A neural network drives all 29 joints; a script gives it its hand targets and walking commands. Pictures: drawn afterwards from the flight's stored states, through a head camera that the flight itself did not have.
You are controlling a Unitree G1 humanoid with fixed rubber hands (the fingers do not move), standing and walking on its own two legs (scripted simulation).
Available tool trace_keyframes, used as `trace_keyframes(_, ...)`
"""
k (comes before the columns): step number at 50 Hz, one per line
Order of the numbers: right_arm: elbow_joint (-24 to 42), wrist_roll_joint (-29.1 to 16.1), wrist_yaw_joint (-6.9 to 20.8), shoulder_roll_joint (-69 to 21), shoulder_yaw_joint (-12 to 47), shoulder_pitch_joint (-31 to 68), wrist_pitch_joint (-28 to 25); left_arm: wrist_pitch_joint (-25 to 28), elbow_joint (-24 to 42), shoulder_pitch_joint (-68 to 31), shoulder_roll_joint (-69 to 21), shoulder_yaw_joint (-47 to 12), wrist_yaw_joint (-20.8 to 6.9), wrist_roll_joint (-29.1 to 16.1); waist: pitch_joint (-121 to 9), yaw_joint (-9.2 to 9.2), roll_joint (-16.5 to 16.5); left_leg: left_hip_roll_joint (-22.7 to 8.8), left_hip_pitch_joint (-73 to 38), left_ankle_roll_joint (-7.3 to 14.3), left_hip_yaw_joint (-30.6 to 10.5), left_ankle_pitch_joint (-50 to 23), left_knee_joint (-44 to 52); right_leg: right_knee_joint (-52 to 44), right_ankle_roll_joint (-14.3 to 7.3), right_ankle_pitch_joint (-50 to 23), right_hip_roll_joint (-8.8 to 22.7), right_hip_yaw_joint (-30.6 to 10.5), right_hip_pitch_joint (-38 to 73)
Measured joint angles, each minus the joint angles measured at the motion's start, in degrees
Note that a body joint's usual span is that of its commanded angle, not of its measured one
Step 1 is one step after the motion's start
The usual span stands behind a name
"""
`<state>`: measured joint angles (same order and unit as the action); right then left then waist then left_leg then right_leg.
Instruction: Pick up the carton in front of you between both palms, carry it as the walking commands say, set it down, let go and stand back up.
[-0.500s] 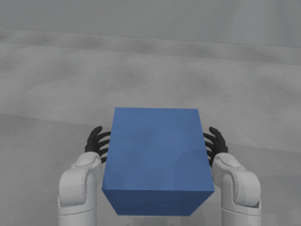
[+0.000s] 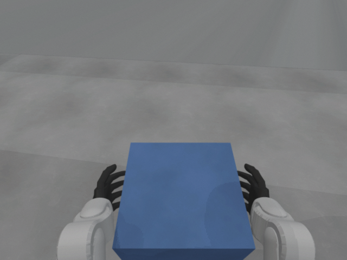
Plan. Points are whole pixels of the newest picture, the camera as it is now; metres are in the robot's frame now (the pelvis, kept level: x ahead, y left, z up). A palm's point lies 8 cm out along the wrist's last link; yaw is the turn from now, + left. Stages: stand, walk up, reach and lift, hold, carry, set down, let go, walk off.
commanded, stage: carry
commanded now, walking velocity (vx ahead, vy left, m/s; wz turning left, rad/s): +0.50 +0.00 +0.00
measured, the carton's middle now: (180, 212) +0.25 +0.00 +0.04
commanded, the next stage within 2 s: hold in 1.96 s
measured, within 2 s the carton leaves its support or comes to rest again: neither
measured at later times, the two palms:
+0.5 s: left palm (116, 119) +0.51 +0.18 +0.10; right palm (218, 116) +0.50 -0.12 +0.11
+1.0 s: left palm (127, 101) +0.60 +0.16 +0.11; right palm (220, 100) +0.58 -0.14 +0.11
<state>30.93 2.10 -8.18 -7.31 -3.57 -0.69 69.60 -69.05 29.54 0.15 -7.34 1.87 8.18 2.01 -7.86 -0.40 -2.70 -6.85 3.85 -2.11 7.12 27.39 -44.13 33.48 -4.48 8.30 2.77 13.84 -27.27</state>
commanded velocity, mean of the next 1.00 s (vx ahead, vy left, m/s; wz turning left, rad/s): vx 0.06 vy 0.00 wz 0.00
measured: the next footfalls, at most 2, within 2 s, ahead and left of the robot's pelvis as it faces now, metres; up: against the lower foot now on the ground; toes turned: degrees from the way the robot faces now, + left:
left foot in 0.38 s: +0.38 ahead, +0.13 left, +0.00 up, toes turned -14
right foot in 0.58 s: +0.30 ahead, -0.10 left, +0.00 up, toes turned -4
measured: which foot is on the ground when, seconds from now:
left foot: up 0.00-0.36, down 0.38-1.00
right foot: down 0.00-0.38, up 0.40-0.56, down 0.58-1.00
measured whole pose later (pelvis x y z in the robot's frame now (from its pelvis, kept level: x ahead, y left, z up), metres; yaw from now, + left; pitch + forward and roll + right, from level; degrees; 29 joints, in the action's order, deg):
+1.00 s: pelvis +0.35 +0.02 +0.01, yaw -3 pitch +4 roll +0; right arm 26.8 3.1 -7.6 -7.3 -3.4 1.5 69.1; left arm -69.3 27.2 -1.1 -7.3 3.3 7.7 2.8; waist -7.8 -0.2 0.3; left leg -3.9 17.4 1.0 12.2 17.4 -31.7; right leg 29.0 1.0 22.8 3.7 8.6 -9.2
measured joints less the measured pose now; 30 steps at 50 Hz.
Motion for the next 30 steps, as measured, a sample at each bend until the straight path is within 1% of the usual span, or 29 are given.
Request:
trace_keyframes(1, -0.6, 0.1, 0.0, 0.0, -0.3, 0.3, 0.4, -0.2, -0.9, -0.4, 0.0, 0.1, 0.0, 0.0, 0.5, -0.37, 0.4, 0.8, 5.0, 0.6, -2.0, -0.6, -9.5, -0.3, -0.2, 1.6, 0.2, -0.1, 1.0)
trace_keyframes(2, -1.1, 0.2, 0.0, 0.0, -0.3, 0.6, 0.7, -0.3, -1.3, -0.5, 0.0, 0.3, 0.0, 0.0, 1.1, -0.64, 0.7, 1.6, 9.6, 1.3, -3.1, -1.7, -16.7, -1.6, 0.1, 2.1, 0.2, -0.1, 2.4)
trace_keyframes(3, -1.4, 0.3, 0.0, 0.0, -0.1, 0.7, 0.7, -0.3, -1.3, -0.2, 0.0, 0.5, 0.0, -0.1, 1.5, -0.88, 1.0, 1.9, 13.6, 2.0, -3.5, -3.4, -20.9, -3.5, 0.7, 1.7, 0.2, -0.2, 4.1)
trace_keyframes(4, -1.5, 0.3, 0.0, 0.0, 0.2, 0.7, 0.6, -0.2, -1.2, 0.1, -0.1, 0.7, 0.0, -0.2, 1.9, -1.08, 1.2, 1.9, 17.0, 2.4, -3.5, -5.3, -22.4, -5.5, 0.8, 1.6, 0.1, -0.3, 5.8)
trace_keyframes(5, -1.6, 0.4, 0.0, 0.0, 0.4, 0.7, 0.4, 0.1, -0.9, 0.4, -0.1, 0.8, 0.0, -0.2, 2.0, -1.28, 1.3, 1.7, 19.8, 2.6, -3.3, -7.2, -21.9, -7.6, 0.9, 1.5, 0.0, -0.4, 7.6)
trace_keyframes(7, -1.7, 0.6, 0.1, 0.0, 0.9, 0.5, -0.3, 0.6, -0.5, 0.9, -0.1, 1.0, 0.0, -0.4, 1.9, -1.6, 1.8, 1.2, 24.0, 2.6, -2.7, -10.1, -17.5, -11.4, 1.1, 1.5, -0.1, -0.8, 11.0)
trace_keyframes(9, -1.5, 0.8, 0.3, -0.1, 1.2, 0.2, -1.0, 1.2, -0.2, 1.2, -0.1, 1.1, -0.1, -0.4, 1.5, -1.7, 2.1, 0.7, 26.6, 2.0, -2.0, -12.4, -10.8, -14.6, 1.5, 1.8, -0.1, -1.3, 14.3)
trace_keyframes(12, -0.4, 0.9, 0.3, -0.1, 1.3, -0.1, -1.4, 1.5, 0.5, 1.0, -0.1, 0.9, -0.2, -0.6, 1.2, -1.31, 2.3, 0.7, 27.9, 1.2, -0.5, -15.5, 0.4, -17.1, 2.5, 3.3, 0.2, -1.8, 18.6)
trace_keyframes(16, 1.5, 0.7, 0.3, -0.1, 0.8, -0.3, -1.0, 1.1, 1.6, 0.5, 0.0, 0.3, -0.2, -0.4, 1.2, -0.5, 2.2, 1.8, 26.6, 0.8, 2.3, -21.9, 11.0, -16.4, 4.5, 7.8, 0.5, -2.1, 23.4)
trace_keyframes(18, 1.9, 0.5, 0.3, 0.0, 0.7, 0.1, -0.5, 0.5, 2.3, 0.3, 0.0, 0.2, -0.2, -0.2, 1.4, -0.19, 2.1, 2.7, 23.5, 0.9, 4.1, -27.2, 16.8, -13.1, 5.7, 11.7, 0.8, -2.5, 25.0)
trace_keyframes(19, 2.0, 0.5, 0.3, 0.0, 0.7, 0.3, -0.2, 0.2, 2.5, 0.2, 0.0, 0.3, -0.2, -0.1, 1.4, -0.15, 1.9, 2.9, 21.3, 1.5, 5.0, -28.8, 19.2, -10.3, 6.4, 14.3, 0.9, -2.7, 25.3)
trace_keyframes(20, 1.2, 0.6, 0.3, 0.0, 1.0, 0.7, -0.4, -0.1, 2.2, -0.3, 0.1, 0.8, -0.2, -0.1, 1.3, 0.19, 3.0, 3.6, 20.5, 3.8, 5.7, -25.5, 18.8, -6.3, 7.0, 16.8, 2.0, -3.0, 24.4)
trace_keyframes(21, -0.2, 0.7, 0.3, 0.0, 1.1, 1.4, -0.6, -0.6, 1.6, -1.0, 0.1, 1.5, -0.2, -0.1, 1.7, 0.47, 4.5, 4.3, 20.5, 5.5, 6.3, -22.7, 17.3, -1.3, 7.4, 17.7, 3.1, -4.2, 22.5)
trace_keyframes(22, -1.5, 0.6, 0.3, 0.0, 1.1, 2.1, -0.5, -1.0, 1.1, -1.4, 0.1, 1.9, -0.2, 0.1, 2.2, 0.63, 5.2, 4.5, 20.4, 6.4, 6.7, -21.0, 16.4, 3.3, 7.6, 19.2, 3.2, -5.7, 20.2)
trace_keyframes(23, -2.4, 0.5, 0.3, 0.0, 1.0, 2.4, -0.5, -1.3, 0.7, -1.5, 0.1, 2.1, -0.2, 0.3, 2.8, 0.7, 5.5, 4.5, 19.9, 6.6, 6.9, -20.5, 16.4, 6.5, 7.6, 20.9, 2.8, -7.0, 18.0)
trace_keyframes(24, -2.8, 0.3, 0.3, 0.0, 0.9, 2.4, -0.5, -1.5, 0.5, -1.4, 0.1, 2.0, -0.2, 0.5, 3.3, 0.72, 5.5, 4.4, 19.1, 6.3, 6.9, -20.6, 17.2, 7.5, 7.3, 22.5, 2.3, -7.7, 16.4)
trace_keyframes(25, -2.9, 0.2, 0.3, 0.0, 0.8, 2.2, -0.5, -1.5, 0.4, -1.3, 0.1, 1.9, -0.2, 0.6, 3.7, 0.73, 5.4, 4.3, 18.2, 6.2, 7.0, -20.5, 18.2, 6.4, 7.0, 23.4, 1.8, -8.1, 15.2)
trace_keyframes(27, -2.6, 0.1, 0.3, 0.0, 0.6, 1.8, -1.0, -1.1, 0.3, -1.2, 0.1, 1.5, -0.2, 0.7, 4.4, 0.82, 5.0, 4.2, 16.5, 6.2, 6.9, -20.4, 20.1, 1.5, 6.6, 21.1, 1.1, -8.0, 13.8)
trace_keyframes(28, -2.4, 0.0, 0.3, 0.0, 0.5, 1.5, -1.3, -0.8, 0.4, -1.2, 0.0, 1.3, -0.2, 0.8, 4.6, 0.86, 4.8, 4.2, 15.8, 6.1, 6.9, -20.2, 20.6, -1.6, 6.5, 17.9, 1.0, -7.6, 13.5)
trace_keyframes(30, -1.9, 0.0, 0.5, 0.0, 0.4, 0.9, -2.0, -0.2, 0.6, -0.9, 0.0, 0.9, -0.3, 0.9, 4.4, 1.06, 5.0, 4.7, 14.4, 5.7, 7.0, -19.1, 20.6, -6.3, 6.3, 8.3, 1.5, -6.9, 14.2)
